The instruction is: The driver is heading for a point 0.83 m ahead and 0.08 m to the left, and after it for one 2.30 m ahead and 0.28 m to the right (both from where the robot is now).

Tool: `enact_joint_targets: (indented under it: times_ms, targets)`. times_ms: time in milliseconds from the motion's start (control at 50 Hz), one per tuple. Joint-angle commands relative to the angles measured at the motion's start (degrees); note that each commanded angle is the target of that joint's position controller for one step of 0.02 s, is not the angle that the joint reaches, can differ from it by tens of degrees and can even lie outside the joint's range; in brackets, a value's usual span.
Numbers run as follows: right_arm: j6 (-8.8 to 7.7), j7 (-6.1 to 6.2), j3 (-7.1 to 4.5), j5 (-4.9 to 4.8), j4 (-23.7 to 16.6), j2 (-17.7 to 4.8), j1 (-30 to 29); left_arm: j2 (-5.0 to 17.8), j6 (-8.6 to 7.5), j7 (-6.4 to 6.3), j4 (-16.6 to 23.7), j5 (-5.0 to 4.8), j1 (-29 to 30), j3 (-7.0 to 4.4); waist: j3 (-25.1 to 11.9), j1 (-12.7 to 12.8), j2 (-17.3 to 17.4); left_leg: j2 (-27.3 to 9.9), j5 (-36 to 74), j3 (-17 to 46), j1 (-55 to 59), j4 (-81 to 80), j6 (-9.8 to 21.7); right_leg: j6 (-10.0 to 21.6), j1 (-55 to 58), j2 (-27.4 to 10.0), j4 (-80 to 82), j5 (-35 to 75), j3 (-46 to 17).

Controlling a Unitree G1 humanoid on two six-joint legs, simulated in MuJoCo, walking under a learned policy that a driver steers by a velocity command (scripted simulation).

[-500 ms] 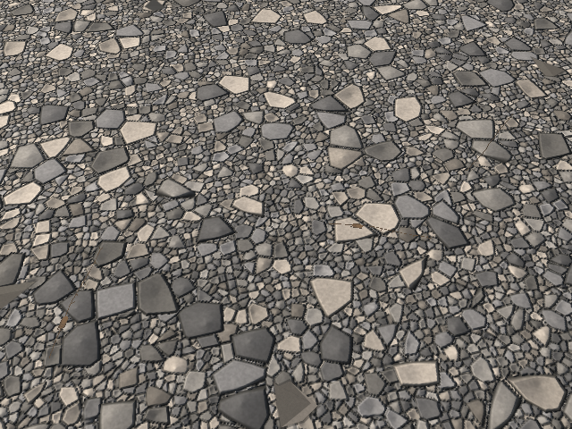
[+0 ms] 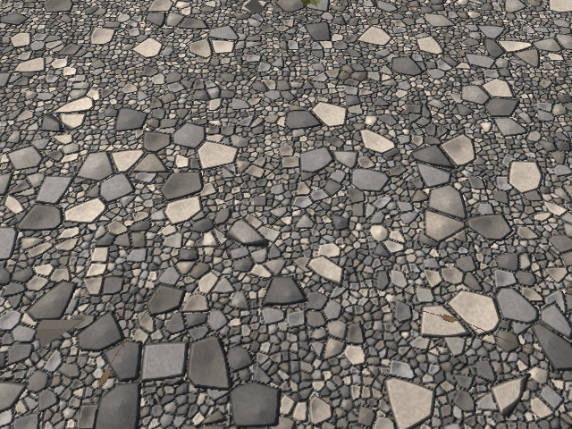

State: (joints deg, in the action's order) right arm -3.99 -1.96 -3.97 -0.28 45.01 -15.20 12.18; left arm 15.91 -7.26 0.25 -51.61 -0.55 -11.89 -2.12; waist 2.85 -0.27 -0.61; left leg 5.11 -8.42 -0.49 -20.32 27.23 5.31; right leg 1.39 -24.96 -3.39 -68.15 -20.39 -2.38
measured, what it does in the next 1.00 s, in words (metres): walks ahead, turning left: right foot, then left foot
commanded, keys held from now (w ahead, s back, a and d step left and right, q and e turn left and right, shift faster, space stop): w+q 0.40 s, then w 0.34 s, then no key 0.14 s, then e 0.12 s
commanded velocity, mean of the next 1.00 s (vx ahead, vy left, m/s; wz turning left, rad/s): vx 0.45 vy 0.00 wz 0.33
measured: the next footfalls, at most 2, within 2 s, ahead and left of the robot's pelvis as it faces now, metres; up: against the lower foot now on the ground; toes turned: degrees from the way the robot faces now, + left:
right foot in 0.36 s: +0.40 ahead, -0.12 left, +0.00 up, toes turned +15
left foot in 0.84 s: +0.58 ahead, +0.21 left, +0.00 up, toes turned +21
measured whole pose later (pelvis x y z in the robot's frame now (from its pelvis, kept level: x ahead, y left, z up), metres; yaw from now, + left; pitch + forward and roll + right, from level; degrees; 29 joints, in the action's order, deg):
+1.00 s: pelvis +0.50 +0.09 +0.00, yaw +18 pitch +2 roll +0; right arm -3.4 -1.5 -2.1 1.2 39.4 -13.8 7.2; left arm 17.2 -1.9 -0.5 -50.9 -1.1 -14.7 -2.7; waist 2.8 1.7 -1.7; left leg 0.7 -7.2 -3.5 -21.0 26.2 2.7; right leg -3.1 -25.6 -2.9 -62.2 -28.1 -2.2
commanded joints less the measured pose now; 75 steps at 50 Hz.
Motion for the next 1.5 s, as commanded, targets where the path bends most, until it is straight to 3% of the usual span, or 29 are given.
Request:
enact_joint_targets:
  times_ms: [20, 160, 240, 300, 340, 360, 380, 400, 420, 440, 480, 640, 760, 820, 840, 860, 880, 900, 940, 980, 1040, 1220, 1320, 1340, 1360, 1380, 1400, 1440, 1500]
  targets:
    - [-0.84, 0.60, -1.59, 0.18, -4.59, -6.94, 0.31, 6.14, 0.21, -0.49, 4.32, 0.97, -1.23, -2.04, -5.70, 1.70, 2.13, -14.80, 12.63, 19.37, 10.10, -14.95, 11.42, -1.46, -9.43, -3.68, 4.99, 3.87, -2.01]
    - [-0.30, 2.70, -2.50, -0.81, -3.58, -9.63, 6.76, 3.12, 0.65, -0.51, 9.83, 1.01, 12.30, -1.29, -2.70, -2.41, 5.02, -9.75, 8.03, 13.61, 5.27, -14.77, 7.19, -4.40, -6.49, 1.33, 33.30, 25.85, -0.25]
    - [0.27, 2.96, -2.55, -1.22, -2.51, -9.26, 9.71, 5.03, -0.04, 0.33, 12.32, 0.24, 16.36, -1.69, -2.42, -3.58, 6.03, -11.97, 4.41, 18.95, 10.27, -11.03, 6.14, -3.43, -4.81, 2.74, 39.82, 26.02, -2.03]
    - [1.06, 3.55, -2.74, -0.91, -3.00, -9.39, 9.17, 7.17, -1.00, 0.93, 12.45, 0.07, 14.35, -2.47, -2.93, -1.79, 7.61, -13.87, 6.64, 23.69, 14.64, -5.65, 5.37, -1.64, -1.74, 3.02, 41.95, 18.54, -2.55]
    - [1.32, 3.36, -1.86, -0.66, -4.31, -7.01, 7.52, 9.59, -1.62, 0.52, 10.25, 0.75, 4.50, -3.82, -8.83, 3.22, 7.36, -9.73, 11.61, 22.10, 12.34, 4.60, 2.95, 1.63, 13.70, 1.43, 44.21, 17.96, -2.24]
    - [1.16, 3.13, -0.64, 0.29, -5.71, -4.09, 7.55, 12.82, -1.56, 0.01, 9.52, 1.43, -4.65, -4.66, -17.24, 6.81, 1.51, -5.74, 3.15, 17.06, 4.50, 20.32, 0.70, 5.11, 29.25, -8.20, 42.50, 15.40, -11.24]
    - [0.51, 2.93, 0.44, -1.50, -7.17, -0.54, 16.90, 16.85, -0.59, 0.11, 7.45, 1.66, -9.31, -5.75, -23.44, 2.41, -18.89, 1.79, -25.55, 10.36, -17.20, 38.44, -3.16, 15.13, 47.65, -20.91, 46.78, 5.94, -38.06]
    - [0.49, 3.20, -0.47, -2.31, -5.52, -7.03, 16.78, 11.04, -0.28, 0.39, 8.35, 0.17, -8.07, -4.61, -20.09, 3.73, -13.26, -3.42, -25.21, 11.74, -24.53, 46.24, -3.73, 14.27, 45.82, -21.42, 49.35, -6.00, -42.37]
    - [0.74, 3.20, -1.32, -1.81, -5.98, -10.12, 10.18, 7.13, 0.04, 0.25, 9.09, 0.08, -5.84, -3.56, -12.56, 5.52, -6.94, -5.23, -19.45, 10.93, -25.89, 47.61, -4.06, 11.40, 38.49, -18.21, 50.40, -5.27, -32.81]
    - [0.89, 3.32, -1.29, -1.09, -6.63, -9.36, 6.83, 6.38, 0.40, 0.36, 9.17, 0.73, -3.20, -3.06, -8.13, 4.60, -2.73, -7.07, -15.15, 9.13, -23.74, 46.27, -4.35, 9.88, 30.76, -15.46, 51.51, 1.61, -25.49]
    - [0.77, 2.81, -1.20, -0.62, -7.69, -6.97, 4.63, 4.73, 0.55, 0.57, 8.23, 1.54, -1.20, -2.35, -3.59, 2.19, -3.74, -9.43, -11.32, 8.82, -19.70, 41.27, -4.07, 9.36, 21.14, -11.39, 54.42, 11.17, -16.93]
    - [0.12, 1.44, 0.83, -0.24, -10.95, -2.26, -3.66, 8.65, 0.61, 0.50, 4.99, -0.31, -3.33, -3.38, -2.05, 2.51, -3.24, -11.14, 3.20, 2.97, -16.91, 17.64, -4.90, 10.56, 18.15, -8.88, 59.88, 24.98, -3.17]
    - [-0.56, 0.15, 0.76, -0.93, -14.15, -3.27, -12.67, 10.36, 2.46, 0.41, 1.95, -1.12, -8.89, -3.34, 0.24, 4.80, -4.36, -8.20, 5.44, 0.33, -13.14, 5.34, -3.35, 8.23, 23.58, -10.61, 56.55, 28.29, -1.47]
    - [-0.99, 0.15, -1.10, 0.50, -11.44, -6.59, -2.88, 10.88, 3.52, -0.24, 1.68, -1.22, -7.45, -3.23, -6.50, -1.70, -4.52, -3.95, 10.03, -2.22, 3.55, -1.71, -0.08, 4.31, 24.58, -7.66, 42.20, 48.92, 1.84]
    - [-0.90, 0.68, -2.16, 1.20, -9.74, -9.54, 3.42, 9.43, 3.25, -0.46, 2.32, -0.52, -7.60, -2.59, -11.49, -4.36, -2.95, -7.21, 22.18, 0.32, 15.84, -0.92, 1.67, 1.69, 18.69, -4.62, 32.79, 43.86, 3.88]
    - [-0.29, 1.54, -2.87, 2.83, -9.23, -14.40, 10.43, 5.11, 2.48, -0.36, 4.35, 1.83, -9.17, -0.90, -20.21, -5.29, 8.24, -21.94, 45.00, 16.46, 35.22, 4.32, 7.80, -2.03, 2.25, 1.08, 13.00, 16.21, 6.09]
    - [0.35, 1.21, -2.21, 2.04, -8.87, -13.56, 10.14, 2.85, 2.07, 0.15, 2.26, 0.89, -16.92, 0.19, -29.48, -2.69, 17.49, -31.92, 50.03, 32.05, 42.58, 1.00, 16.88, -3.99, -6.95, 5.54, -1.59, -18.33, -0.01]
    - [0.97, 0.86, -1.46, 1.28, -9.14, -9.80, 8.49, 8.75, 2.44, 0.28, 1.18, -0.75, -14.84, -1.52, -26.14, -4.12, 9.49, -28.78, 44.44, 26.81, 36.04, -0.45, 14.82, -3.90, -8.57, 2.64, -5.47, -17.66, -4.60]
    - [0.49, 0.64, -0.15, 0.82, -8.78, -6.09, 0.80, 7.08, 3.76, -0.38, 2.60, -1.28, -7.60, -1.45, -13.07, -1.31, 4.02, -22.84, 38.31, 14.46, 22.02, -4.00, 9.90, -4.00, -10.95, -1.21, -0.33, -12.07, -2.26]
    - [-0.20, 0.45, 0.12, 1.71, -8.02, -4.61, -4.00, 5.62, 6.16, -1.36, 1.77, -0.45, -8.85, -1.73, -9.41, 2.25, 5.20, -20.19, 34.01, 8.16, 8.95, -8.89, 8.07, -4.91, -1.57, -2.46, 5.18, -5.88, -1.92]
    - [-0.79, 1.14, -0.76, 2.49, -6.86, -6.69, -7.19, 4.90, 7.87, -2.28, 2.82, 0.02, -9.16, -2.15, -8.44, 4.07, 7.66, -20.41, 31.00, 3.58, 3.57, -12.09, 9.36, -5.95, 1.85, -1.42, 9.88, -0.65, -0.42]
    - [2.58, 3.76, -2.08, 0.84, -3.54, -9.49, -5.34, 5.40, 9.72, -0.60, 10.02, -0.02, 2.39, -3.06, -5.66, -0.13, 6.00, -23.68, 9.26, 0.46, 10.67, -13.20, 8.56, -3.87, -1.84, -2.04, 22.07, 2.24, 2.52]
    - [4.03, 3.99, -2.76, -1.17, -2.09, -10.41, -4.70, 5.70, 9.59, 0.83, 11.16, -0.08, 0.17, -3.86, -6.96, 1.83, 5.82, -22.18, 12.52, -3.39, 13.29, -1.98, 2.56, 0.14, 7.88, 1.85, 40.25, 10.66, 6.42]
    - [3.99, 3.83, -2.42, -0.56, -1.05, -8.64, -1.62, 9.24, 9.48, 0.24, 11.00, 0.09, -1.77, -5.02, -7.92, 1.58, 0.34, -18.39, 6.49, -6.89, 9.12, 5.64, -1.90, 2.62, 14.66, -0.20, 45.11, 24.08, 1.22]
    - [3.50, 3.32, -1.43, 2.19, -3.37, -5.38, -2.48, 16.71, 9.50, -1.04, 11.75, 0.37, -3.64, -6.73, -9.13, -0.12, -16.08, -10.04, -15.59, -11.98, -7.06, 22.31, -7.73, 9.98, 25.41, -13.63, 44.14, 48.89, -17.14]
    - [3.29, 3.51, -1.35, 2.03, -5.31, -5.87, -8.17, 15.96, 8.67, -0.68, 12.58, 1.85, -4.98, -6.19, -10.88, 4.00, -15.54, -4.04, -32.05, -3.52, -16.83, 34.89, -9.56, 19.95, 26.48, -19.78, 45.94, 52.48, -26.07]
    - [3.36, 3.42, -1.89, 0.88, -5.36, -7.67, -9.81, 14.19, 7.53, -0.26, 12.71, 1.99, -4.76, -5.67, -11.51, 4.40, -8.60, -5.29, -30.03, 1.80, -18.42, 40.45, -8.91, 19.34, 26.35, -17.14, 46.22, 50.55, -22.18]
    - [3.70, 4.12, -2.21, 0.32, -4.09, -7.71, -8.44, 11.70, 6.59, -0.77, 13.42, 0.16, 0.43, -5.19, -9.75, 1.63, -4.39, -6.90, -21.54, 3.82, -20.07, 38.68, -8.24, 13.51, 24.98, -11.98, 45.57, 44.06, -15.94]
    - [3.91, 4.52, -2.44, 0.46, -3.98, -7.60, -7.26, 10.72, 7.33, -1.71, 14.43, -0.09, 2.48, -4.65, -10.47, -0.19, -5.71, -5.69, -15.34, 3.93, -15.20, 36.21, -9.07, 12.46, 21.34, -9.64, 46.47, 43.13, -14.40]
Keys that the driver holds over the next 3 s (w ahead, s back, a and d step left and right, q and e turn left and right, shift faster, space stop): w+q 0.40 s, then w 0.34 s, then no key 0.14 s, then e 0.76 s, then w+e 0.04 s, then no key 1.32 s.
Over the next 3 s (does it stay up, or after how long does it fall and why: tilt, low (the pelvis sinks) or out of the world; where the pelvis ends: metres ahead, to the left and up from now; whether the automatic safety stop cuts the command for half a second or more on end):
stays up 0.59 0.06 0.00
